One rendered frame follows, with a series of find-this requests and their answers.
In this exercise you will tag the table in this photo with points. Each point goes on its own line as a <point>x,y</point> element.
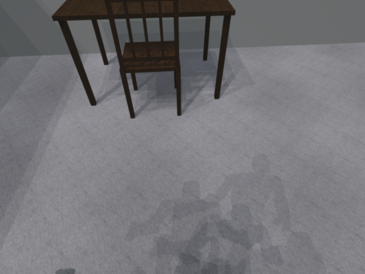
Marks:
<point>73,10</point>

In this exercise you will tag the chair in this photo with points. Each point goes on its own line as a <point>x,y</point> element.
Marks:
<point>147,56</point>

